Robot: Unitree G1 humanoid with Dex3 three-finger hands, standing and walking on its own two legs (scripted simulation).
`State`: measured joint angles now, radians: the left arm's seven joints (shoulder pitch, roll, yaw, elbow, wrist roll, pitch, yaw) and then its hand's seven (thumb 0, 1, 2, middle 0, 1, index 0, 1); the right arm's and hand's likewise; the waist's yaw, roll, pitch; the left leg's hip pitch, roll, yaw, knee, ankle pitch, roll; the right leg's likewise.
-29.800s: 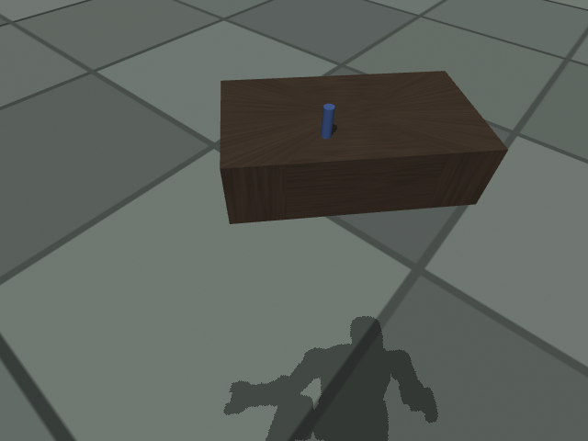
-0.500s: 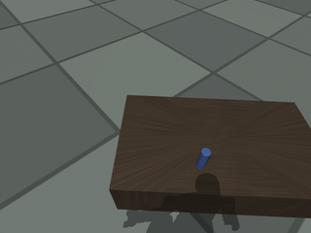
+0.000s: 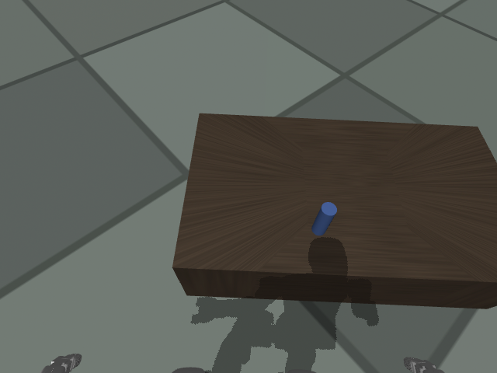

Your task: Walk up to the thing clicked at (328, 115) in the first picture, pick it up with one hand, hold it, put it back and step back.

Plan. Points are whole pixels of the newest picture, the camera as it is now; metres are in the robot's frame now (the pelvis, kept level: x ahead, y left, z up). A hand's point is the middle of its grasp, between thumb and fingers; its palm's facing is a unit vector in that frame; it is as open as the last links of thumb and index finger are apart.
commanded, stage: step back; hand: right
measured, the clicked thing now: (323, 219) +0.55 -0.23 -0.37
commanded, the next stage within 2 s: none
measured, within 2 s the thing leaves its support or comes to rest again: neither
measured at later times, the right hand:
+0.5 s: hand out of the picture -0.03 -0.21 -0.14, palm faces -0.09 +0.90 -0.42, open 7.4 cm
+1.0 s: hand out of the picture -0.08 -0.20 -0.15, palm faces -0.01 +0.93 -0.37, open 7.4 cm
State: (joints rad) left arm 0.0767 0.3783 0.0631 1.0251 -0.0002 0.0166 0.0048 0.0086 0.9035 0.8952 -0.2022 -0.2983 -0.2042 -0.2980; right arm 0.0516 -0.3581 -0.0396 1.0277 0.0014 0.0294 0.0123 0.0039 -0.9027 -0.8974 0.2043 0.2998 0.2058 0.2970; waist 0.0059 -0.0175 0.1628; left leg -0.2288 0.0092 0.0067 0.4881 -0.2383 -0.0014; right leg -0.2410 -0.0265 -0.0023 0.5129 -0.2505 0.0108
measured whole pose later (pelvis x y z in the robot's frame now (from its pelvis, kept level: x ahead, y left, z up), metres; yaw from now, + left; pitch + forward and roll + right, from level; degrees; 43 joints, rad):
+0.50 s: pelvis -0.09 +0.05 +0.00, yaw +3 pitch +0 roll -2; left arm 0.05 0.40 0.08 0.86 0.01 0.07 0.03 0.01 0.90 0.90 -0.20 -0.30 -0.20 -0.30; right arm 0.19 -0.33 -0.04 0.93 -0.04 0.04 0.01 0.01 -0.90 -0.90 0.21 0.30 0.21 0.30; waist -0.03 -0.05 0.17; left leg -0.25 -0.01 -0.04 0.59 -0.33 0.04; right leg -0.50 0.11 0.16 1.10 -0.50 -0.01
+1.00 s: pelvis -0.19 +0.06 +0.00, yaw -2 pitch -1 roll +1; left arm 0.14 0.34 0.07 0.79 0.04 0.03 0.01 0.01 0.90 0.89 -0.20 -0.30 -0.21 -0.30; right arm 0.14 -0.39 -0.04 0.85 0.01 0.04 -0.02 0.00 -0.90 -0.90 0.20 0.30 0.21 0.30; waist 0.02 0.00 0.15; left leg -0.38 -0.09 -0.11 1.03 -0.51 -0.01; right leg -0.32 0.00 0.06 0.56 -0.24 -0.01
